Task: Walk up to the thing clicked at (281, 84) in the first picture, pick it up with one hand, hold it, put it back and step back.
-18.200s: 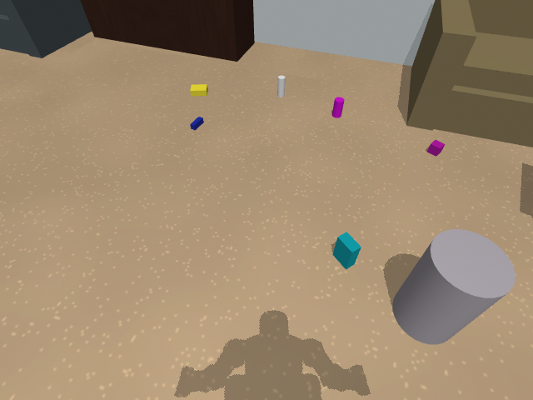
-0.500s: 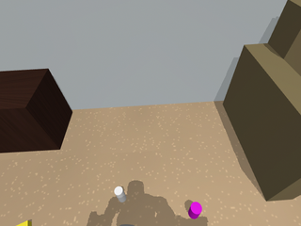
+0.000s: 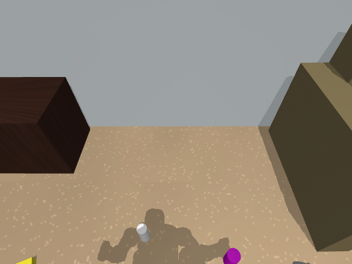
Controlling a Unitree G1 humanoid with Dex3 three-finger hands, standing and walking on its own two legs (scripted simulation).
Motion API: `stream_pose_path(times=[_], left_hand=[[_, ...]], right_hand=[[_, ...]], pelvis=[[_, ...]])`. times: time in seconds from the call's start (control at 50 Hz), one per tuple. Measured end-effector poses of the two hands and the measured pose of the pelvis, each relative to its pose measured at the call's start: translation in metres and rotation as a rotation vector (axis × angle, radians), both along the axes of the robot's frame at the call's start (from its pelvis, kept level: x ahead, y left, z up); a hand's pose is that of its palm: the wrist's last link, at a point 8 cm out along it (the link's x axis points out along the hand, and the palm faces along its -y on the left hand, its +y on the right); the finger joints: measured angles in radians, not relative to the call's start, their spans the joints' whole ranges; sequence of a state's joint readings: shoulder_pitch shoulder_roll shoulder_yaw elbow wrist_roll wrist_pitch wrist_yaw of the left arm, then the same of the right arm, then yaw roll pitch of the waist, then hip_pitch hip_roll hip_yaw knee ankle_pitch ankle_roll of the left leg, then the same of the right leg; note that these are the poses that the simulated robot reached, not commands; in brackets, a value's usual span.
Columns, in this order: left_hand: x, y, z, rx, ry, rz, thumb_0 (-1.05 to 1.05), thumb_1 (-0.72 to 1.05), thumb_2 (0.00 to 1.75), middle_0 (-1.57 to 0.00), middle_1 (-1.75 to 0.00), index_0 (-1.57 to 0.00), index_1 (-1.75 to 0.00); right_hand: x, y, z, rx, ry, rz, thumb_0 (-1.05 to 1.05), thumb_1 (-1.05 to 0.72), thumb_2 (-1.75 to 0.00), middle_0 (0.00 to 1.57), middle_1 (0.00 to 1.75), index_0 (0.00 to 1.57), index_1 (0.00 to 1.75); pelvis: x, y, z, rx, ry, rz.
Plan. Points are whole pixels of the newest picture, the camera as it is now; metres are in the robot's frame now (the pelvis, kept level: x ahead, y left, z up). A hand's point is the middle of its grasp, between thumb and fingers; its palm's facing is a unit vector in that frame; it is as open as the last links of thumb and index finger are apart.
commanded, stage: walk up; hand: left
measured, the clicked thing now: (143, 233) +0.39 +0.19 -0.69
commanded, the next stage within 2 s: none
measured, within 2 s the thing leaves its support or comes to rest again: neither
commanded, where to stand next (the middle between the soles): +0.04 +0.01 m, yaw -3 degrees
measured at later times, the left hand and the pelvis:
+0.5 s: hand out of the picture +0.00 +0.35 -0.18, palm faces -0.06 -0.92 -0.38, open 7.3 cm; pelvis -0.09 +0.05 -0.02, yaw -1 degrees
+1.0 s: hand out of the picture -0.06 +0.24 -0.11, palm faces -0.04 -0.87 -0.49, open 7.3 cm; pelvis -0.07 -0.05 +0.01, yaw -4 degrees
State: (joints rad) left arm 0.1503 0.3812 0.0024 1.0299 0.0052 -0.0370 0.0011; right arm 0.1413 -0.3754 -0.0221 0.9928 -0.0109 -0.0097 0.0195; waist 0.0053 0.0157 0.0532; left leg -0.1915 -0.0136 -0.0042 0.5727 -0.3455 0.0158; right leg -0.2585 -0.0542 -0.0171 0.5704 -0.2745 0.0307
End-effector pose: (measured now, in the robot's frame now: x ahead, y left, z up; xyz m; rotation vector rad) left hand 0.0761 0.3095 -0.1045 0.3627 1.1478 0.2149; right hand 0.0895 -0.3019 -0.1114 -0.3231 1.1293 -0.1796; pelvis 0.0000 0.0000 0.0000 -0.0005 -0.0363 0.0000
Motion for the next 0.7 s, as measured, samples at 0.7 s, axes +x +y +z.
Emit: stream_pose_path(times=[0.7], left_hand=[[-0.103, 0.026, -0.036, -0.089, 0.137, -0.063, 0.01, 0.91, 0.9, -0.2, -0.3, -0.21, -0.29]], right_hand=[[-0.205, -0.057, 0.056, -0.284, 0.086, -0.164, 0.01, -0.9, -0.9, 0.21, 0.3, 0.2, 0.3]], pelvis=[[-0.093, 0.006, -0.01, -0.006, -0.045, -0.1]])
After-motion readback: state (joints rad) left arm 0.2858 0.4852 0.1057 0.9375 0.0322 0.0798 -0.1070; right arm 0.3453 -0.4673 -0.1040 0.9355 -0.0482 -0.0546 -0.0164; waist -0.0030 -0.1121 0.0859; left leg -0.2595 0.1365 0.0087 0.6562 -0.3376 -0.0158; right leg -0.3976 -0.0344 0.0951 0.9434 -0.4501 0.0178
